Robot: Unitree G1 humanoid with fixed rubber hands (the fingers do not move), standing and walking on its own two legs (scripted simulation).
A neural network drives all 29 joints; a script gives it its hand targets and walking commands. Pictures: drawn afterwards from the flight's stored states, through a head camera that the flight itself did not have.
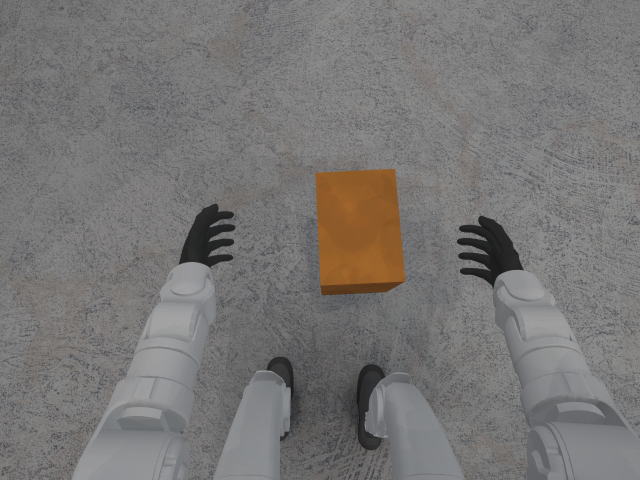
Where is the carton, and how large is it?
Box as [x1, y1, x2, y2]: [315, 169, 404, 294]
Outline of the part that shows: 394,169 315,173 320,282 322,294 387,291 404,281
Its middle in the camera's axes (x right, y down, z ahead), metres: +0.08 -0.01 +0.98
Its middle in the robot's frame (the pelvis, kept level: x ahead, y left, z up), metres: +0.50 -0.06 -0.58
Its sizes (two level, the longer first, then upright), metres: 0.255 0.180 0.262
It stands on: the floor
